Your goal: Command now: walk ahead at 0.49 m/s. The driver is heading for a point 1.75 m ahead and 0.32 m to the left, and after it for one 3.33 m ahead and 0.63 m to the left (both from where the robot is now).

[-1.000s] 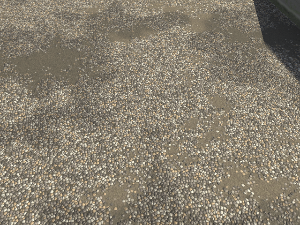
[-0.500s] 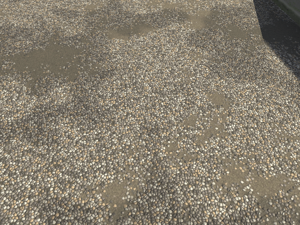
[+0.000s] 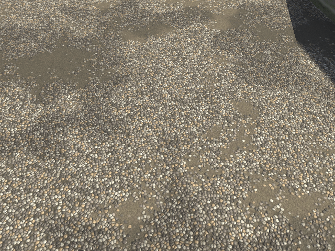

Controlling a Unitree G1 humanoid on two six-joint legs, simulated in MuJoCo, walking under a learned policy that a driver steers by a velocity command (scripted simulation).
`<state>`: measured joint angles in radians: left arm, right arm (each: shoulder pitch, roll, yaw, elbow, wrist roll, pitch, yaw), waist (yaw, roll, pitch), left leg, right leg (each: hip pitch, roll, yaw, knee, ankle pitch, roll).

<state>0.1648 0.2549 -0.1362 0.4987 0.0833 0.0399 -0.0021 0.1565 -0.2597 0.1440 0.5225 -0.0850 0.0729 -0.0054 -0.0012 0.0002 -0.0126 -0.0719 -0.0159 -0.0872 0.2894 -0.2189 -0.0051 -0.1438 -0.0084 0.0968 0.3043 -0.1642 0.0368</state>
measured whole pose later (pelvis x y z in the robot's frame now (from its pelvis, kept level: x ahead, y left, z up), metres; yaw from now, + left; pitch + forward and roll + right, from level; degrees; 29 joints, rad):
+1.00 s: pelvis -0.01 +0.00 +0.00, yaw +0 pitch +0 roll +0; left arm 0.17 0.26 -0.14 0.51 0.08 0.04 -0.01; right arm 0.16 -0.26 0.15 0.51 -0.08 0.07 0.00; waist 0.00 0.00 -0.02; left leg -0.08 -0.02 -0.10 0.29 -0.21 -0.01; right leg -0.15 -0.01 0.10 0.30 -0.15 0.04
